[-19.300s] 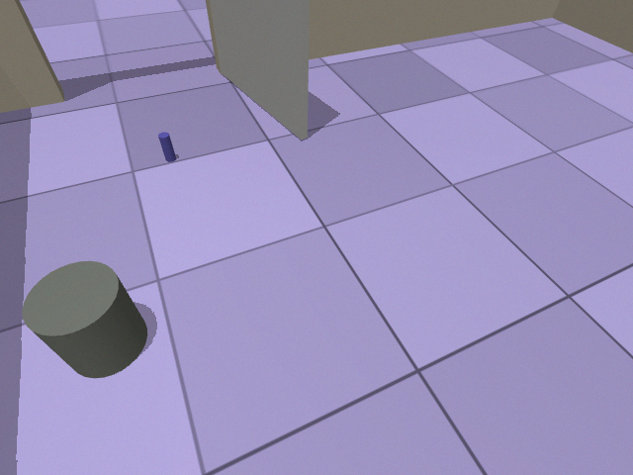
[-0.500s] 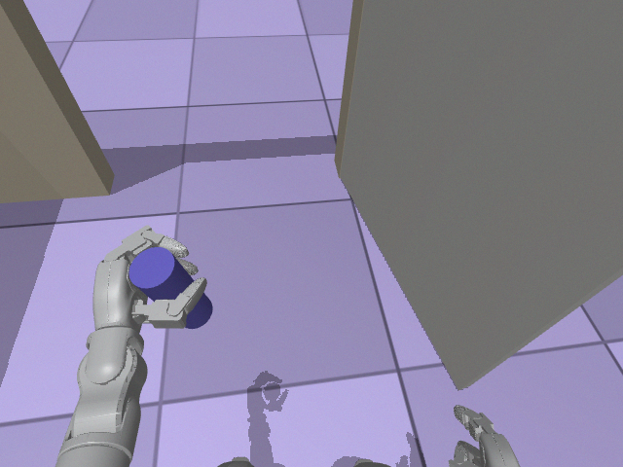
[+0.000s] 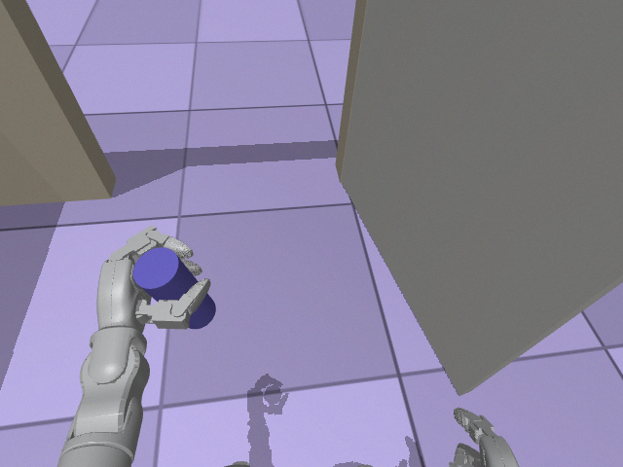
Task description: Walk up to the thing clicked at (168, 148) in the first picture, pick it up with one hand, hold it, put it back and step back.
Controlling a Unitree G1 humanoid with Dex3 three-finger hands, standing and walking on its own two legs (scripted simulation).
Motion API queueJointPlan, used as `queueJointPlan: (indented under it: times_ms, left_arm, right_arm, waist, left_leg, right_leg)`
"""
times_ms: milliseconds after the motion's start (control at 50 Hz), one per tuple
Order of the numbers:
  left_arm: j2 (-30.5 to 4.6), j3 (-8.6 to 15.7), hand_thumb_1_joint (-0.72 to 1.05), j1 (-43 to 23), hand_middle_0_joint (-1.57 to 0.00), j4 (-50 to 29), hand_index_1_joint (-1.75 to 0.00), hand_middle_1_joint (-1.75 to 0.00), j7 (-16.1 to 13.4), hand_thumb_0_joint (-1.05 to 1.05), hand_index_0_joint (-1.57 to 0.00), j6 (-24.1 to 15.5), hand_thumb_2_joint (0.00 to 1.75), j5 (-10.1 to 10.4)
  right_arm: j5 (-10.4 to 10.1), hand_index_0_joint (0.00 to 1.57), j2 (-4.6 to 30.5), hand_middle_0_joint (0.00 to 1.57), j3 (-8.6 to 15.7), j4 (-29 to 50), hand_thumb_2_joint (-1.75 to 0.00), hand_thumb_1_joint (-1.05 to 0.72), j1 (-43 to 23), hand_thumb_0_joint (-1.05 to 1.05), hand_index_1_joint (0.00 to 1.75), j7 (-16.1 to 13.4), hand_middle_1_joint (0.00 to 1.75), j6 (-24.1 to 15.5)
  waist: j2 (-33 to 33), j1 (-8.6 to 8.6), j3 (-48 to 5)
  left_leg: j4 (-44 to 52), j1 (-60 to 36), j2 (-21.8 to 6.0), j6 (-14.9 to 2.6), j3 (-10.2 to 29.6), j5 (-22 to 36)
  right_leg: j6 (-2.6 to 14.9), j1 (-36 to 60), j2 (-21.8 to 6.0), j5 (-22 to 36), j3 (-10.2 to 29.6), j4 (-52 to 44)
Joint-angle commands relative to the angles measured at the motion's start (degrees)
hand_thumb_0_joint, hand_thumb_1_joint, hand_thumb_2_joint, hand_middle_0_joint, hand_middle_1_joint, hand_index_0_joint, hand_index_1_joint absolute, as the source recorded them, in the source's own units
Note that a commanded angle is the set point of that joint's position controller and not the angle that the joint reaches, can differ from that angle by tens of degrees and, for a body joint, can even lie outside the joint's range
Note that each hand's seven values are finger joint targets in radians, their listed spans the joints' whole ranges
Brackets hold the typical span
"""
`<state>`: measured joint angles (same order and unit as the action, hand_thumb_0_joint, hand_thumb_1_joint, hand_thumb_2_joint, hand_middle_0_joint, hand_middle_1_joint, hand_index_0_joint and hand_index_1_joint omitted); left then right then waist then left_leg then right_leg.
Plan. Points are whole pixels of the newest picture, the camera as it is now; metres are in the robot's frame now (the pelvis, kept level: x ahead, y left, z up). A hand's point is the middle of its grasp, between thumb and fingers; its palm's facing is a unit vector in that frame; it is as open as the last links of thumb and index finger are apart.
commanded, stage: hold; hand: left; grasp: from the side
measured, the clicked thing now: (179, 292) +0.33 +0.17 +0.03
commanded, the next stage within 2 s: crouch in 1.20 s
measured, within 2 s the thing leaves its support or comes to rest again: neither
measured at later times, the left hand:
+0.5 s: hand (173, 290) +0.32 +0.17 +0.05, palm faces +0.13 -0.99 +0.00, open 7.4 cm
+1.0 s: hand (177, 290) +0.32 +0.16 +0.05, palm faces +0.13 -0.99 +0.00, open 7.4 cm
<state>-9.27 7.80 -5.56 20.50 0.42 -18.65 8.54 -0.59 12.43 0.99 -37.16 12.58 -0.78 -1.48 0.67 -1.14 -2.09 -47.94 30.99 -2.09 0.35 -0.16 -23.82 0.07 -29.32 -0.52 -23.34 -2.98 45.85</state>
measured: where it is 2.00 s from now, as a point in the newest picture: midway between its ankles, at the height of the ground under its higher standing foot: outside the picture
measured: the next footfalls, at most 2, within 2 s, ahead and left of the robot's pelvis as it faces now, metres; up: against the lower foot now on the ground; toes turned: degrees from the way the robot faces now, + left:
none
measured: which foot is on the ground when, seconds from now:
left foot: down 0.00-1.00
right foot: down 0.00-1.00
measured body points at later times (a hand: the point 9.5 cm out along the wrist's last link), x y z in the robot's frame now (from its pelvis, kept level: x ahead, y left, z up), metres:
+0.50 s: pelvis -0.01 +0.00 +0.00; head +0.03 +0.01 +0.45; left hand +0.31 +0.22 +0.05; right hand +0.13 -0.24 -0.11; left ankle +0.00 +0.12 -0.70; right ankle +0.00 -0.12 -0.70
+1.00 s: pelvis -0.01 +0.00 +0.00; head +0.03 +0.00 +0.45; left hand +0.30 +0.22 +0.06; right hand +0.12 -0.25 -0.11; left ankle +0.00 +0.12 -0.70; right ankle +0.00 -0.12 -0.70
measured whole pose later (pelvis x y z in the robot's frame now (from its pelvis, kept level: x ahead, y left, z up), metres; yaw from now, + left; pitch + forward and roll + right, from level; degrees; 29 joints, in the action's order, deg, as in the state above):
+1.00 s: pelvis -0.01 +0.00 +0.00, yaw +0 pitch +6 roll -1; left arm -8.9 7.4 -6.1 22.0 -0.1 -19.8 8.5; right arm -0.6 12.5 0.7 -37.7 13.1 -0.9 -1.5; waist 0.7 -1.2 -1.9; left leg -47.8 31.5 -2.0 0.4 -0.2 -22.8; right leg 0.2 -30.0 -0.6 -22.5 -2.9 46.1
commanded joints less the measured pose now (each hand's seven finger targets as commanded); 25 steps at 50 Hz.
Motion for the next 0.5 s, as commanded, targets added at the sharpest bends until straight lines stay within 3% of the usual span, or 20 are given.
queueJointPlan:
  times_ms: [0, 80, 140, 180, 220, 240, 280, 300, 400, 480]
  left_arm:
    - [-6.7, 2.6, 0.39, -14.8, -1.29, -14.2, -1.36, -1.36, -0.6, 0.0, -1.3, -4.6, 1.2, 0.8]
    - [-6.3, 2.3, 0.36, -13.2, -1.28, -11.5, -1.36, -1.36, -0.5, 0.0, -1.29, -4.1, 1.2, 0.4]
    - [-6.5, 2.6, 0.37, -13.5, -1.27, -12.6, -1.35, -1.35, -0.5, 0.0, -1.28, -4.6, 1.19, 0.5]
    - [-5.7, 1.7, 0.38, -12.8, -1.29, -12.7, -1.36, -1.36, -0.3, 0.0, -1.3, -4.7, 1.2, 0.6]
    - [-6.8, 3.1, 0.38, -13.8, -1.28, -13.7, -1.36, -1.36, -0.2, 0.0, -1.29, -5.5, 1.2, 1.1]
    - [-6.9, 2.7, 0.36, -13.6, -1.27, -13.8, -1.35, -1.35, -0.2, 0.0, -1.28, -5.6, 1.19, 0.9]
    - [-8.0, 2.8, 0.37, -16.0, -1.28, -16.7, -1.35, -1.35, -0.2, 0.0, -1.29, -6.1, 1.18, 0.7]
    - [-4.7, 0.2, 0.39, -12.5, -1.27, -11.6, -1.35, -1.35, -0.1, 0.0, -1.28, -5.5, 1.19, 0.4]
    - [-6.7, 2.4, 0.38, -14.2, -1.26, -11.5, -1.33, -1.33, -0.1, 0.0, -1.27, -5.5, 1.17, 0.8]
    - [-6.1, 2.0, 0.38, -14.4, -1.26, -11.0, -1.34, -1.34, -0.1, 0.0, -1.27, -5.6, 1.19, 0.7]
  right_arm:
    - [0.0, 0.2, 7.2, 0.2, 2.2, 7.6, -0.91, -0.92, -1.8, 0.0, 0.3, -0.5, 0.3, -2.3]
    - [0.0, 0.2, 7.7, 0.2, 2.6, 6.9, -0.91, -0.92, -1.6, 0.0, 0.3, -0.5, 0.3, -2.1]
    - [0.1, 0.2, 7.6, 0.2, 2.7, 7.0, -0.9, -0.92, -1.3, 0.0, 0.3, -0.2, 0.3, -2.1]
    - [0.0, 0.2, 7.9, 0.2, 2.7, 7.4, -0.9, -0.92, -1.4, 0.0, 0.3, -0.1, 0.3, -2.1]
    - [0.1, 0.2, 7.9, 0.2, 2.8, 7.1, -0.91, -0.92, -0.9, 0.0, 0.3, -0.1, 0.3, -2.2]
    - [0.2, 0.2, 7.7, 0.2, 2.7, 6.9, -0.91, -0.92, -0.9, 0.0, 0.3, 0.0, 0.3, -2.3]
    - [0.2, 0.2, 7.6, 0.2, 2.7, 7.1, -0.91, -0.93, -0.9, 0.0, 0.3, 0.0, 0.3, -2.3]
    - [0.2, 0.2, 7.5, 0.2, 2.5, 7.2, -0.91, -0.92, -1.2, 0.0, 0.3, -0.1, 0.3, -2.3]
    - [0.1, 0.2, 7.7, 0.2, 2.6, 7.1, -0.91, -0.92, -1.6, 0.0, 0.3, -0.3, 0.3, -2.2]
    - [0.1, 0.2, 7.5, 0.2, 2.4, 7.1, -0.9, -0.91, -1.9, 0.0, 0.3, -0.2, 0.3, -2.3]
  waist:
    - [-0.2, 0.09, -16.9]
    - [-0.3, -0.32, -13.1]
    - [0.9, 0.1, -16.0]
    - [0.7, -0.03, -14.6]
    - [0.6, -0.16, -16.9]
    - [1.4, 0.12, -17.4]
    - [2.8, 0.25, -18.3]
    - [0.2, -0.83, -15.6]
    - [-0.8, -0.41, -14.6]
    - [-0.3, -0.16, -13.6]
  left_leg:
    - [5.9, -8.2, 1.4, -0.95, 0.1, 17.1]
    - [6.5, -7.0, 1.2, -0.85, 0.5, 15.1]
    - [6.5, -8.2, 1.0, -0.52, 1.0, 16.7]
    - [6.7, -8.2, 1.0, -0.52, 0.9, 16.7]
    - [5.9, -9.0, 1.0, -0.63, 0.9, 18.4]
    - [5.8, -9.2, 0.9, -0.51, 1.1, 19.7]
    - [5.6, -9.5, 1.0, -0.42, 0.9, 18.7]
    - [5.7, -8.6, 1.0, -0.61, 0.9, 17.9]
    - [6.2, -6.8, 1.1, -0.75, 0.7, 13.5]
    - [6.2, -5.9, 1.3, -0.69, 0.4, 11.7]
  right_leg:
    - [0.12, 8.1, 0.9, 19.5, 0.9, -5.9]
    - [0.27, 5.7, 1.1, 16.9, 0.4, -5.9]
    - [0.62, 6.6, 1.4, 17.0, 0.0, -5.0]
    - [0.59, 6.2, 1.4, 17.3, 0.0, -4.9]
    - [0.53, 6.9, 1.3, 18.7, 0.1, -4.7]
    - [0.66, 6.8, 1.4, 19.2, 0.0, -4.3]
    - [0.61, 6.8, 1.3, 18.8, 0.3, -4.4]
    - [0.42, 5.8, 1.4, 18.4, 0.1, -4.7]
    - [0.35, 5.5, 1.1, 15.3, 0.4, -5.6]
    - [0.44, 4.8, 0.9, 13.9, 0.5, -5.7]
